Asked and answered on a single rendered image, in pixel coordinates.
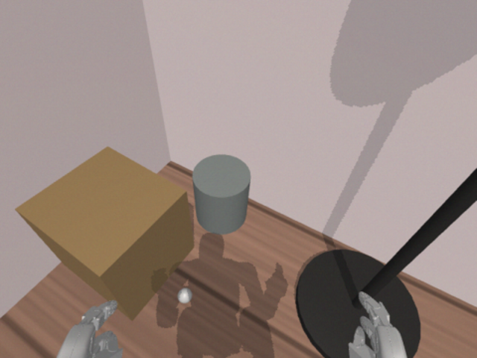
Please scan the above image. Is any left robot hand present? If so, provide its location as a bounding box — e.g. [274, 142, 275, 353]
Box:
[57, 300, 123, 358]

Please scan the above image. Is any coat stand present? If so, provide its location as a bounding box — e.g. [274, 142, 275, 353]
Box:
[296, 168, 477, 358]

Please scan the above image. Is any right robot hand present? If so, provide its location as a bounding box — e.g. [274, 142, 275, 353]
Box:
[349, 292, 407, 358]

